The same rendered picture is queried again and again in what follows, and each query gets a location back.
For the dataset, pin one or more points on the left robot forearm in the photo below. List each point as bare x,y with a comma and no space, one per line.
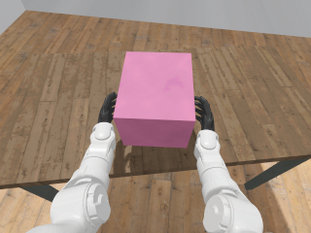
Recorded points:
97,162

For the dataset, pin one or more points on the right robot forearm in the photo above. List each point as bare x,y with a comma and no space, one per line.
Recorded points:
211,168

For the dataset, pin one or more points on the carton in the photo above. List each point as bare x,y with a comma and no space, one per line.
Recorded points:
155,103

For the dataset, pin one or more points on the table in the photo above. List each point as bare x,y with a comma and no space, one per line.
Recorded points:
261,112

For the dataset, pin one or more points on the robot left hand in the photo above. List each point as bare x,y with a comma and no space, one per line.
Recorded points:
105,114

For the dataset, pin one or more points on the robot right hand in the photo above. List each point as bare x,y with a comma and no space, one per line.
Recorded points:
206,119

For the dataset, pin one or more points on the left robot upper arm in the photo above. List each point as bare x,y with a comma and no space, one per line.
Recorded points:
78,209

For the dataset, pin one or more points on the right robot upper arm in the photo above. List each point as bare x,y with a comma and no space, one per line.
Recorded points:
227,214

